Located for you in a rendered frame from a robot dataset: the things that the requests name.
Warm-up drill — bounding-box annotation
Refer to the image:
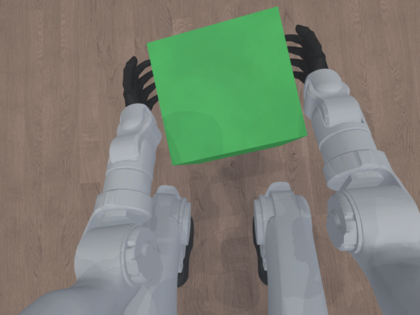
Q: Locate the robot right forearm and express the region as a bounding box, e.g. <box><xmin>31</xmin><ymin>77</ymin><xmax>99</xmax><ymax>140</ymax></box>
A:
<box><xmin>303</xmin><ymin>69</ymin><xmax>420</xmax><ymax>220</ymax></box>

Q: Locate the robot right upper arm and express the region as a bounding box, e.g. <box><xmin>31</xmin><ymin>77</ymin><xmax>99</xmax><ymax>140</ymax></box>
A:
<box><xmin>326</xmin><ymin>185</ymin><xmax>420</xmax><ymax>315</ymax></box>

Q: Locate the left robot hand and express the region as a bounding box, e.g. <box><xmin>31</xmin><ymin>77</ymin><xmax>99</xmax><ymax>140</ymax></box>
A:
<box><xmin>123</xmin><ymin>56</ymin><xmax>158</xmax><ymax>111</ymax></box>

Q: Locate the right robot hand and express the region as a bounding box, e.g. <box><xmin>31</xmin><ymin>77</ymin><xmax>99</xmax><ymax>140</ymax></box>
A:
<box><xmin>285</xmin><ymin>25</ymin><xmax>329</xmax><ymax>84</ymax></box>

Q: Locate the robot left upper arm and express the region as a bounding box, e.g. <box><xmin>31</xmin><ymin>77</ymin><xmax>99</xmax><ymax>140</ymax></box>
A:
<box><xmin>17</xmin><ymin>223</ymin><xmax>159</xmax><ymax>315</ymax></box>

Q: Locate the carton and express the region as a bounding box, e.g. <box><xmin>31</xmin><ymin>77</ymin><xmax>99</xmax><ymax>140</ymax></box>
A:
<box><xmin>147</xmin><ymin>7</ymin><xmax>308</xmax><ymax>165</ymax></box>

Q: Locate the robot left forearm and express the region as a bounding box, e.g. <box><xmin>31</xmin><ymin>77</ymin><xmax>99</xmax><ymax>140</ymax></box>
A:
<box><xmin>74</xmin><ymin>104</ymin><xmax>162</xmax><ymax>269</ymax></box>

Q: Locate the left robot foot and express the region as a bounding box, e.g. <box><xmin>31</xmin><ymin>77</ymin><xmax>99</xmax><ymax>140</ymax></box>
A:
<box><xmin>177</xmin><ymin>217</ymin><xmax>194</xmax><ymax>287</ymax></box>

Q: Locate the robot left thigh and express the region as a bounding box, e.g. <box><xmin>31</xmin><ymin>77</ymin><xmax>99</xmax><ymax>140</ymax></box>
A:
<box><xmin>122</xmin><ymin>193</ymin><xmax>191</xmax><ymax>315</ymax></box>

